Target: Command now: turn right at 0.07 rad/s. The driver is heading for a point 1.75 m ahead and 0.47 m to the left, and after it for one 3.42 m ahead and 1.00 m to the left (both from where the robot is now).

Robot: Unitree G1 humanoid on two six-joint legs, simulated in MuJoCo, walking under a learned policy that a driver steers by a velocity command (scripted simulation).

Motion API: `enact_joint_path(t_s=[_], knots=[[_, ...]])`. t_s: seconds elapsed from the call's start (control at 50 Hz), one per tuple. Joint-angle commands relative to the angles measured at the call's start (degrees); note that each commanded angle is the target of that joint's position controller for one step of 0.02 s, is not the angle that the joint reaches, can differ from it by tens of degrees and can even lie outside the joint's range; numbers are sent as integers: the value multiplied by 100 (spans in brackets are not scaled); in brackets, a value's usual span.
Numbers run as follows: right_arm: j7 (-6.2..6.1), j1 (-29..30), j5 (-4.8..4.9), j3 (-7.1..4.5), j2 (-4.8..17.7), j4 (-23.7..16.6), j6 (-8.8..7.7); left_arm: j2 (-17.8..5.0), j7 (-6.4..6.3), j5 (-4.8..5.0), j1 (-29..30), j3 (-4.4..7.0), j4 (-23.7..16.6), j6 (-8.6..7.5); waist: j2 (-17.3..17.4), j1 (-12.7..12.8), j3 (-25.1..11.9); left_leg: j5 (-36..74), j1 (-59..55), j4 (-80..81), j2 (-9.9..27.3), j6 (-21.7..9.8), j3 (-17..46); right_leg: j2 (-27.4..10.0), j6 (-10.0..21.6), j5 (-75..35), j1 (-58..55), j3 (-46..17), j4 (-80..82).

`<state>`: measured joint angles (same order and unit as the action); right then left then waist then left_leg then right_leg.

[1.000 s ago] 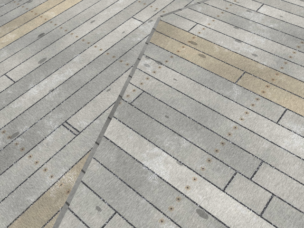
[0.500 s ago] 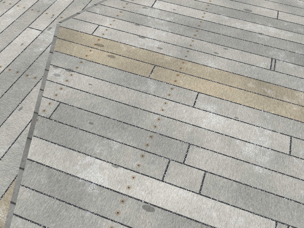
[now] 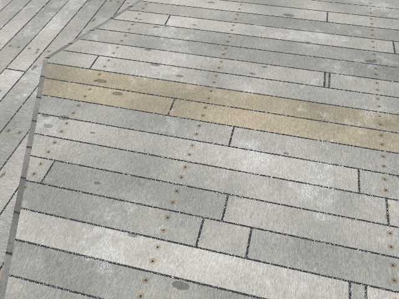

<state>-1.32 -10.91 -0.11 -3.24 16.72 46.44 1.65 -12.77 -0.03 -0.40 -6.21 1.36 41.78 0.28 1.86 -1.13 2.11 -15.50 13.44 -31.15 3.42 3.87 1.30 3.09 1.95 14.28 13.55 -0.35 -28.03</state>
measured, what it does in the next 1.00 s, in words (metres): stands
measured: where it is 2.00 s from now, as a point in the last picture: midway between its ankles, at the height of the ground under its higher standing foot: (201, 286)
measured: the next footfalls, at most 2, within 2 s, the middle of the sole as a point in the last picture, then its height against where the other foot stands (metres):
left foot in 1.40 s outside the picture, level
right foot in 1.96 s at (232, 233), level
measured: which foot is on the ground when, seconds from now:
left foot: down 0.00-1.00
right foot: down 0.00-1.00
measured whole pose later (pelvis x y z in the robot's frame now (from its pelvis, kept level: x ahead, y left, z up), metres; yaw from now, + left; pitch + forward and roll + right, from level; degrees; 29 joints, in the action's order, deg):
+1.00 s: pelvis +0.05 +0.01 -0.01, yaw +0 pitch +0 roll +0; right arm -1.1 -20.2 1.8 -2.1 14.1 59.9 -3.2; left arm -12.9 -0.1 1.7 -15.3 2.3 61.5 -4.6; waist 1.2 -0.1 -0.5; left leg -22.9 10.0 -33.4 1.4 0.9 1.6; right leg 1.1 3.6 21.4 12.4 0.2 -34.5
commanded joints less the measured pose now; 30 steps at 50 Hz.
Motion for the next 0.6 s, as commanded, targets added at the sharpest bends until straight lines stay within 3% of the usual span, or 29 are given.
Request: enact_joint_path(t_s=[0.02, 0.04, 0.06, 0.08, 0.16, 0.34, 0.6], knots=[[-19, -186, -100, -119, 796, -251, -104, -693, 22, -76, -147, 153, -117, -128, -194, 135, -538, 2091, -1014, 816, 396, -280, 406, -864, 312, -488, 156, -902, 527], [-7, -52, -16, -190, 998, -127, -109, -695, 34, -82, -309, 182, -75, -141, 419, 375, -441, 1360, -586, 586, 344, -505, 287, -514, 115, -132, 29, -532, 637], [30, 43, -3, -136, 693, -164, -137, -819, 14, -98, -4, 184, -34, -120, 283, 125, -317, 676, -190, 736, 241, -555, 286, -427, -25, -55, -237, -405, 479], [35, 70, -59, -77, 531, -130, -168, -839, -14, -59, 119, 211, -25, -96, 174, 104, -248, 462, -64, 840, 206, -491, 271, -443, -8, -72, -253, -400, 407], [2, -16, -53, -28, 460, 52, -293, -714, -95, -36, 6, 209, 180, 1, 123, 95, -195, 705, -109, 796, 101, -349, 166, -470, 20, -535, -285, -417, 374], [-58, -47, -34, 29, 417, 397, -270, -716, -140, 0, -205, 238, 791, -16, -182, 74, -119, 686, -190, 796, 0, -394, 104, -456, -83, -754, -308, -356, 406], [-71, -130, -21, 96, 314, 891, -250, -712, -209, 28, -369, 202, 1480, -13, -163, 104, -67, 746, -188, 856, -121, -400, 8, -449, -104, -866, -376, -286, 438]])
Keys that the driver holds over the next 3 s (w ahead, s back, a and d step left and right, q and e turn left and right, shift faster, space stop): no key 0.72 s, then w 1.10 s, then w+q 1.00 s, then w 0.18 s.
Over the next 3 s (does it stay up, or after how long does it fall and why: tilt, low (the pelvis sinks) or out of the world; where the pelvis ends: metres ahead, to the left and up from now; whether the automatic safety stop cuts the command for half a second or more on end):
stays up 1.09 0.19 -0.01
